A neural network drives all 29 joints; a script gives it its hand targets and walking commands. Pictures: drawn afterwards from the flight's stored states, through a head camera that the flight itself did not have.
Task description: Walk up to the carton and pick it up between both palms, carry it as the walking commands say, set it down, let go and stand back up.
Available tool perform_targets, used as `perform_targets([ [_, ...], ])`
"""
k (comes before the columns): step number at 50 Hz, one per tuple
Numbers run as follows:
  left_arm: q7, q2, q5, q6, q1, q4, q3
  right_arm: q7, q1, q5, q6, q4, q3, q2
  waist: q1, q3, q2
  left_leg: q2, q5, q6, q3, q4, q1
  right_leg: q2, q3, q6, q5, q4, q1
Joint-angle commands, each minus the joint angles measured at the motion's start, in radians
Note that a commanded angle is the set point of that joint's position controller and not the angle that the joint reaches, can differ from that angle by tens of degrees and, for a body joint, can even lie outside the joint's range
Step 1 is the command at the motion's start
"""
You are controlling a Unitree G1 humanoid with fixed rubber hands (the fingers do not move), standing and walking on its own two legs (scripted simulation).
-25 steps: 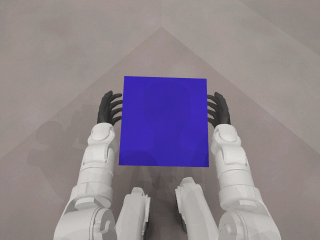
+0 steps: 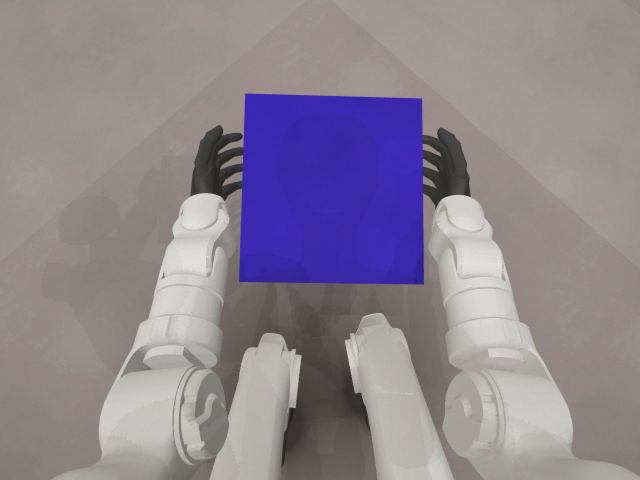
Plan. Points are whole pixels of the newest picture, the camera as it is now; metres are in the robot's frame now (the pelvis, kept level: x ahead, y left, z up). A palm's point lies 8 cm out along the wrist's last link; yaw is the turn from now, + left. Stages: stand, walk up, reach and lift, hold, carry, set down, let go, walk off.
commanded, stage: set down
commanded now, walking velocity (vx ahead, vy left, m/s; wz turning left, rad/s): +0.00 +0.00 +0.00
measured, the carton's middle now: (327, 207) +0.46 -0.04 -0.17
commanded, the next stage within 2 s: none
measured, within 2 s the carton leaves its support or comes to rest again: rests again in 1.92 s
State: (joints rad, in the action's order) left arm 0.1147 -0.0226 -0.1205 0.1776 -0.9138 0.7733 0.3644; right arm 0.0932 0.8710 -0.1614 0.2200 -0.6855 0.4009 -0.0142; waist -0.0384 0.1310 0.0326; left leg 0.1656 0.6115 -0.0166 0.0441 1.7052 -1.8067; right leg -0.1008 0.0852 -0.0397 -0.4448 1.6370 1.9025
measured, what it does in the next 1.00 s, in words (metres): lowers itself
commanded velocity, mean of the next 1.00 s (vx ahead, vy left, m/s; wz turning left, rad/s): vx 0.00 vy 0.00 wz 0.00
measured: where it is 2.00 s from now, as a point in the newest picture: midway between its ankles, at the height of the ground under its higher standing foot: (325, 421)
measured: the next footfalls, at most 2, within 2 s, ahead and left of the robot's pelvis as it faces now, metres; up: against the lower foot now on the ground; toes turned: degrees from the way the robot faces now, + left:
none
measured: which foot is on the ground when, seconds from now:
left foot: down 0.00-1.00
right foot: down 0.00-1.00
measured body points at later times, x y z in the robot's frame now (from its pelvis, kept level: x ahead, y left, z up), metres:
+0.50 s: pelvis -0.01 +0.00 -0.07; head +0.28 -0.03 +0.27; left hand +0.50 +0.11 -0.18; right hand +0.48 -0.19 -0.18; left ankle +0.06 +0.11 -0.49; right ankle +0.11 -0.12 -0.49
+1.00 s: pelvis -0.02 +0.00 -0.12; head +0.32 -0.02 +0.17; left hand +0.52 +0.10 -0.27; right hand +0.50 -0.19 -0.27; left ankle +0.06 +0.11 -0.49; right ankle +0.11 -0.12 -0.49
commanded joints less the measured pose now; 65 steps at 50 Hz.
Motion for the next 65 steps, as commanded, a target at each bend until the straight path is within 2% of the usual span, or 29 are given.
perform_targets([
  [1,-0.182,-0.93,0.079,-0.016,-0.612,-0.029,-0.475,-0.182,0.622,0.088,-0.024,0.02,-0.501,-0.89,-0.022,0.96,-0.024,0.041,-0.247,-0.019,-0.056,-0.179,0.275,-0.057,-0.118,-0.004,0.271,-0.064,-0.727],
  [24,-0.193,-0.873,0.105,0.009,-0.827,0.01,-0.433,-0.185,0.831,0.108,0.002,-0.023,-0.462,-0.844,-0.032,0.987,-0.034,0.046,-0.21,-0.011,-0.093,0.018,0.089,-0.049,-0.137,-0.003,0.266,0.127,-0.601],
  [50,-0.191,-0.808,0.173,-0.007,-0.996,0.026,-0.475,-0.213,0.996,0.179,-0.017,-0.045,-0.472,-0.749,-0.062,0.963,-0.016,0.032,-0.259,-0.006,-0.095,0.208,0.006,-0.029,-0.153,0.001,0.311,0.322,-0.444],
  [54,-0.187,-0.797,0.166,-0.014,-1.008,0.041,-0.474,-0.224,1.015,0.188,-0.029,-0.053,-0.452,-0.723,-0.065,0.891,0.033,0.029,-0.276,-0.008,-0.094,0.229,-0.017,-0.029,-0.147,0.011,0.327,0.347,-0.386],
  [59,-0.174,-0.83,0.206,-0.024,-1.023,-0.009,-0.545,-0.23,1.006,0.214,-0.041,-0.033,-0.466,-0.716,-0.096,0.988,0.074,0.03,-0.359,-0.017,-0.089,0.255,0.055,-0.026,-0.151,0.016,0.402,0.373,-0.415],
  [65,-0.165,-0.824,0.204,-0.02,-1.009,0.019,-0.535,-0.246,0.99,0.205,-0.04,-0.078,-0.433,-0.69,-0.109,0.91,0.099,0.029,-0.343,-0.022,-0.078,0.248,0.056,-0.02,-0.159,0.02,0.353,0.377,-0.321],
])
